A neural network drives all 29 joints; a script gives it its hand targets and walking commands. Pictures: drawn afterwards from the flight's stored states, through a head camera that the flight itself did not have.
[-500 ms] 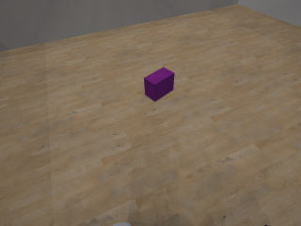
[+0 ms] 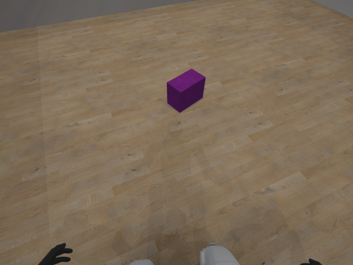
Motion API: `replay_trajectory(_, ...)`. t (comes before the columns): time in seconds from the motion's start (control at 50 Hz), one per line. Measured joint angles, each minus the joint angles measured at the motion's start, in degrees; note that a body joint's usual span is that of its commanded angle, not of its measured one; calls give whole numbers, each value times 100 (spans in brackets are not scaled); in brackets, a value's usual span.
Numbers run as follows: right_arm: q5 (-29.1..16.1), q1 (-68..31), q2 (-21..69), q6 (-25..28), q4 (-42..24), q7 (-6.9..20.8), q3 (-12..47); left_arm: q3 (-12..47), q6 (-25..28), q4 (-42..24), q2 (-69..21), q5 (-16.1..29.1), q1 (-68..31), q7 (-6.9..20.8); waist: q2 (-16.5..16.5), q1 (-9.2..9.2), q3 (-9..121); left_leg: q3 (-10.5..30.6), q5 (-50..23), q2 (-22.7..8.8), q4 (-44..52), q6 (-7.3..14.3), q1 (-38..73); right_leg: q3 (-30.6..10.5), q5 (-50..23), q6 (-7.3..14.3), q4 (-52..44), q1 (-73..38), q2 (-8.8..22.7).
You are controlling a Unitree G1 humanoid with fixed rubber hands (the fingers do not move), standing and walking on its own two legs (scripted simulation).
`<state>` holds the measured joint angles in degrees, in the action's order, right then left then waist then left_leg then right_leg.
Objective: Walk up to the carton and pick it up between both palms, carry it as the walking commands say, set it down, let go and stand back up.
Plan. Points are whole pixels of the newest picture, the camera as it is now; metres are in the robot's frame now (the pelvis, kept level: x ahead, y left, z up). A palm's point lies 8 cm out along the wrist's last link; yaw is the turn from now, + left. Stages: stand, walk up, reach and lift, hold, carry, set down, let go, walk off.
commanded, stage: walk up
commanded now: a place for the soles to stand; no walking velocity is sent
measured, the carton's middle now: (185, 90) +1.39 -0.07 -0.64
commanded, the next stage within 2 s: none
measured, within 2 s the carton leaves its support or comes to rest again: neither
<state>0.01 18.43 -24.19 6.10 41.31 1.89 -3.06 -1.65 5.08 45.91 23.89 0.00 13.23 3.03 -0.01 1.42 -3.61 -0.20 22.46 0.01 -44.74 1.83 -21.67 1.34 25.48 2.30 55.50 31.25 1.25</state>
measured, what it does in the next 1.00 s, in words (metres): walks ahead: right foot, then left foot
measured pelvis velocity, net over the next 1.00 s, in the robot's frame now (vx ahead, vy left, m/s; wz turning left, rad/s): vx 0.22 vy -0.02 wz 0.00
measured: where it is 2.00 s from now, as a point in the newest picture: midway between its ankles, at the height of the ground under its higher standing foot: (177, 216)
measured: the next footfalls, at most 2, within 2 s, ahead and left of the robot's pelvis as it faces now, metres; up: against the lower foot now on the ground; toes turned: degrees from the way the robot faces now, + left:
right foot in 0.06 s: +0.15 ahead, -0.13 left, +0.00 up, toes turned -2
left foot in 0.42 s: +0.20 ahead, +0.11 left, +0.00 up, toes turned +1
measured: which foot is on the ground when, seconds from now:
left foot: down 0.00-0.08, up 0.10-0.40, down 0.42-0.80, up 0.82-1.00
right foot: up 0.00-0.04, down 0.06-0.42, up 0.44-0.76, down 0.78-1.00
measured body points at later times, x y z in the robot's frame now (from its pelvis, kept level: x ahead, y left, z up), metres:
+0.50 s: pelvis +0.12 +0.01 +0.00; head +0.13 +0.02 +0.45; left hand +0.18 +0.32 -0.12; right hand +0.22 -0.31 -0.08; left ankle +0.16 +0.11 -0.71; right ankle +0.11 -0.12 -0.68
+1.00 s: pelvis +0.22 -0.02 -0.01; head +0.22 -0.03 +0.44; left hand +0.34 +0.29 -0.09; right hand +0.30 -0.35 -0.10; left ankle +0.23 +0.11 -0.67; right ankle +0.28 -0.13 -0.71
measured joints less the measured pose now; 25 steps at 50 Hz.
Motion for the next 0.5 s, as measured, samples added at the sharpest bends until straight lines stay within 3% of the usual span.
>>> replay_trajectory(0.06, 0, 212, -3, -28, 1, 21, 1, 0, 34, -15, 42, 0, -131, 0, -6, 158, 184, -6, 175, 3, -78, 0, 2, -4, -223, 0, -1003, -178, 11)
replay_trajectory(0.08, 0, 251, -3, -40, 3, 25, 1, -4, 88, -53, 59, 0, -167, 0, -2, 160, 141, -2, 247, -11, -282, 0, 6, 3, -620, 0, -1133, -275, 0)
replay_trajectory(0.1, 0, 255, 5, -72, 9, 26, 2, -8, 127, -95, 59, 0, -185, 0, -1, 156, 56, -4, 292, -15, -643, 0, -5, 3, -861, -3, -1028, -342, -13)
replay_trajectory(0.18, 0, 194, 0, -204, 38, 22, 13, -7, 138, -121, -29, 0, -85, 0, 27, 146, -14, 0, 48, -33, -1733, 0, -270, 9, -638, -3, -908, -696, -38)
replay_trajectory(0.32, 0, 60, -67, -204, 36, 71, 9, -7, 138, -121, -49, 0, 249, 0, 31, -54, -30, 4, -199, -109, -1527, 0, -379, 12, -304, -4, -910, -1104, -40)
replay_trajectory(0.42, -1, -95, -76, -87, 31, 81, 0, -7, 59, -118, -20, 0, 541, 0, 29, -185, 77, 5, -52, -106, -146, -2, -289, 70, -88, -4, -869, -1106, -38)
replay_trajectory(0.5, 0, 7, -68, 80, 39, -4, -1, -8, -88, -6, -74, 0, 592, 0, 2, -189, 180, -3, -101, -62, -229, -8, -262, 66, -83, -4, 275, -613, -10)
